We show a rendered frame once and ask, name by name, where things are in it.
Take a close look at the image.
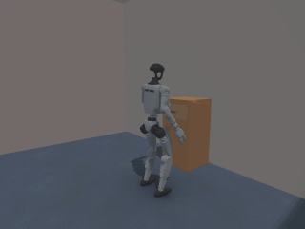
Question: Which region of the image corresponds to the cabinet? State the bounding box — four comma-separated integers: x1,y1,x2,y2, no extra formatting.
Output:
162,96,212,173

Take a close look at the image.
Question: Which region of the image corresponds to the drawer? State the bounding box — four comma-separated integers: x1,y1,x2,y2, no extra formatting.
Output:
164,103,189,120

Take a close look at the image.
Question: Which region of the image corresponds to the humanoid robot head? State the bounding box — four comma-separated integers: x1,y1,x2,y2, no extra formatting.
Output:
148,63,165,85

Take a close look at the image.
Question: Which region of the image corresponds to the right robot forearm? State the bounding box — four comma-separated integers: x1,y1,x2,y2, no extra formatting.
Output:
164,106,179,131

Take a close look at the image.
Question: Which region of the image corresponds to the left robot upper arm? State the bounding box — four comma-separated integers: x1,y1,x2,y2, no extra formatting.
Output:
141,84,147,103

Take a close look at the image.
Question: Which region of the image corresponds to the robot right hand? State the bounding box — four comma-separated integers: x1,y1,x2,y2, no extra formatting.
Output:
174,128,186,145

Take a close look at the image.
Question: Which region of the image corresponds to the right robot upper arm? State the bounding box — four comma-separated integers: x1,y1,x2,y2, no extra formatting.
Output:
159,85,171,114

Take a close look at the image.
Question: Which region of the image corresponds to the right robot foot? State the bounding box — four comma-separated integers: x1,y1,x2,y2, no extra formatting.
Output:
154,187,172,198

